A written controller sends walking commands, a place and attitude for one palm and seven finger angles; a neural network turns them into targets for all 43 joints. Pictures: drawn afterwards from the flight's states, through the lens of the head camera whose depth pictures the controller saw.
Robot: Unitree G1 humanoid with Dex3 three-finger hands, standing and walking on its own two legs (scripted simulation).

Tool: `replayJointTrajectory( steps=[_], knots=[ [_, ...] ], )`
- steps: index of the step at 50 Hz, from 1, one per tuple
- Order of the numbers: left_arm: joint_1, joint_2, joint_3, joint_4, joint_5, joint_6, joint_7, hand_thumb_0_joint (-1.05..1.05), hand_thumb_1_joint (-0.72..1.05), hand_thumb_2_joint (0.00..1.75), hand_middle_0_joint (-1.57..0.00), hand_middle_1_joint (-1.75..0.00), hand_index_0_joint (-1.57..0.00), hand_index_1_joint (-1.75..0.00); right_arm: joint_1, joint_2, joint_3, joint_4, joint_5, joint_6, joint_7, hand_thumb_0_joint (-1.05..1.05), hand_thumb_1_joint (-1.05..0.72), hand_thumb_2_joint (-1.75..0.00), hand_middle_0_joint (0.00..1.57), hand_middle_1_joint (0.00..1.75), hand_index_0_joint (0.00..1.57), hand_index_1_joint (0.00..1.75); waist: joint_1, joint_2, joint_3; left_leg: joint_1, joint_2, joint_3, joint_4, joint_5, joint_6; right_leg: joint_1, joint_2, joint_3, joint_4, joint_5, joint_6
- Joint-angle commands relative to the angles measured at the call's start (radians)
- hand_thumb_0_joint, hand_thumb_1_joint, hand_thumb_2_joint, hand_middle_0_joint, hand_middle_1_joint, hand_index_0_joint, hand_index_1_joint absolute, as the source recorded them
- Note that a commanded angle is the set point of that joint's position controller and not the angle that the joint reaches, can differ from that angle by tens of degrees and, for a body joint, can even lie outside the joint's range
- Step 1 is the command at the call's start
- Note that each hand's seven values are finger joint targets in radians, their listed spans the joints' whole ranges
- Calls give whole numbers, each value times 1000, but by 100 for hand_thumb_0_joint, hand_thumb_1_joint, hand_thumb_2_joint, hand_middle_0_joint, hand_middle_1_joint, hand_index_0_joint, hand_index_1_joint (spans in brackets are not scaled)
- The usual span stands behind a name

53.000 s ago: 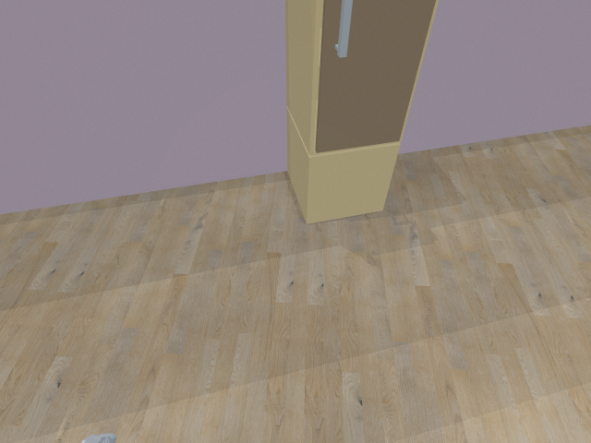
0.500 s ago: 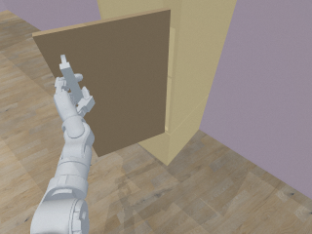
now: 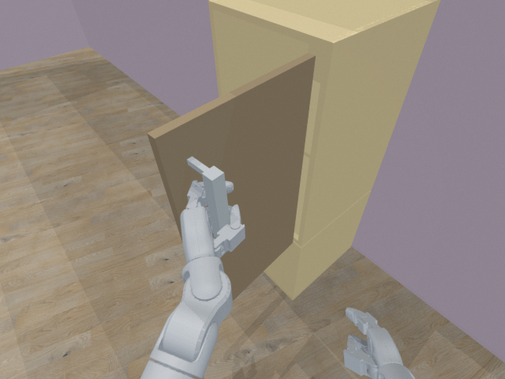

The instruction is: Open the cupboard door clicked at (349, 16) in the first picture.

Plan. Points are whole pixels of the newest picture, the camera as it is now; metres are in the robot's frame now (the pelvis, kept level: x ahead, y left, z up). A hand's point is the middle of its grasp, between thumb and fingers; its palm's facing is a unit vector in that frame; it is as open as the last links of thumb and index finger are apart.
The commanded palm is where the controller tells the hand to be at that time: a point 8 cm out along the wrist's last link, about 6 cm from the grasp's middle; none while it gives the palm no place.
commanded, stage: pull the door open along its arc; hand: left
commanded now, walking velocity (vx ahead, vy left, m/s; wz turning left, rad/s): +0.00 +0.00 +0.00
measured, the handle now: (209, 203) +0.35 +0.10 +0.12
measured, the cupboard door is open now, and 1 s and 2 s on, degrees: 95 94 95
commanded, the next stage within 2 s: open thumb and fingers to let go in 0.02 s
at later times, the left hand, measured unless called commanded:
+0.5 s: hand (234, 215) +0.33 +0.06 +0.12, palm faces +0.39 -0.92 -0.04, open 9.8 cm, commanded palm +0.29 +0.10 +0.11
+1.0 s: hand (233, 214) +0.33 +0.06 +0.12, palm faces +0.38 -0.92 -0.02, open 14.6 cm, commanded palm +0.30 +0.10 +0.11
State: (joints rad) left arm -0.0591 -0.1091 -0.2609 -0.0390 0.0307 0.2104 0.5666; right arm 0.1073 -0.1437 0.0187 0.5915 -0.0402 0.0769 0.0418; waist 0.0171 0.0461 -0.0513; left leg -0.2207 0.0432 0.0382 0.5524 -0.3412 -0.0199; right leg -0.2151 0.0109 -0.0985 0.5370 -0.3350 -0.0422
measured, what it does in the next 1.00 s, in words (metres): shifts its weight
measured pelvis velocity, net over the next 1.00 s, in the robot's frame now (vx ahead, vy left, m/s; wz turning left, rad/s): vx -0.06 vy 0.01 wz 0.00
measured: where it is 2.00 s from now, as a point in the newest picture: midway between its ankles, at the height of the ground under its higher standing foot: outside the picture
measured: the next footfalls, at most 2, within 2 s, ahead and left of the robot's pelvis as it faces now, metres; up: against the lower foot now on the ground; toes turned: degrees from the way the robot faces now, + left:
none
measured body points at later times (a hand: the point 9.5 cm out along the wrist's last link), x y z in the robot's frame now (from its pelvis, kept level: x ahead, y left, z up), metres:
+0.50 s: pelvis -0.05 -0.01 +0.00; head -0.05 -0.04 +0.45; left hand +0.30 +0.10 +0.13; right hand +0.10 -0.24 -0.12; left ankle -0.03 +0.13 -0.73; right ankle -0.03 -0.09 -0.73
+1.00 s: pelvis -0.06 +0.01 +0.00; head -0.06 +0.00 +0.45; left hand +0.30 +0.10 +0.13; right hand +0.09 -0.20 -0.12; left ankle -0.03 +0.13 -0.73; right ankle -0.03 -0.09 -0.73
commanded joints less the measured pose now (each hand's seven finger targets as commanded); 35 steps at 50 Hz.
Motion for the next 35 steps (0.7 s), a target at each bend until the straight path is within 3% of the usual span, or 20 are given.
replayJointTrajectory(
  steps=[1,3,6,7,14,18,26,28,35],
  knots=[
    [-353,-78,66,-239,40,-52,61,0,90,90,-40,-135,-40,-135,-102,-93,-28,-98,4,-26,-27,0,-90,-90,20,30,20,30,1,-88,-200,77,-31,-17,3,449,18,95,-34,53,-50,569,12],
    [-421,-64,95,-159,41,-51,71,0,90,90,-40,-135,-40,-135,-94,-92,-25,-77,-1,-29,-41,0,-90,-90,20,30,20,30,-3,-131,-191,61,-38,-21,0,420,21,83,-38,56,-56,538,18],
    [-491,-48,112,-113,41,-71,64,0,90,90,-40,-135,-40,-135,-88,-95,-30,-63,-7,-36,-57,0,-90,-90,20,30,20,30,-2,-140,-220,56,-41,-19,-6,395,24,82,-44,67,-63,505,22],
    [-505,-68,97,-91,42,-78,58,0,83,87,-40,-134,-40,-134,-83,-93,-30,-58,-7,-41,-58,0,-90,-90,20,30,20,30,-6,-140,-216,57,-42,-19,-7,387,25,72,-46,67,-64,500,24],
    [-537,-42,137,6,25,-146,25,0,34,66,-36,-129,-36,-129,-57,-102,-39,-43,-7,-70,-70,0,-90,-90,20,30,20,30,1,-164,-239,33,-47,-17,-24,317,28,78,-53,84,-92,421,33],
    [-662,-24,157,102,20,-172,30,0,6,54,-34,-126,-34,-126,-66,-108,-39,-21,-3,-85,-79,0,-90,-90,20,30,20,30,-20,-163,-165,15,-53,-15,-36,216,34,10,-60,110,-160,221,36],
    [-757,-6,200,243,8,-211,52,0,-50,30,-30,-120,-30,-120,-64,-110,-44,1,-4,-106,-79,0,-90,-90,20,30,20,30,-8,-147,-177,-17,-59,-18,-59,141,34,-8,-62,124,-192,66,29],
    [-773,-8,203,260,10,-218,58,0,-50,30,-30,-120,-30,-120,-53,-112,-45,0,-6,-108,-76,0,-90,-90,20,30,20,30,-7,-141,-194,-16,-58,-17,-62,149,35,-8,-56,112,-176,86,27],
    [-843,-11,201,307,30,-231,80,0,-50,30,-24,-85,-24,-85,-33,-117,-46,2,-10,-104,-75,0,-90,-90,20,30,20,30,-25,-168,-197,-18,-50,-17,-62,137,36,-44,-43,92,-158,75,26]
  ],
)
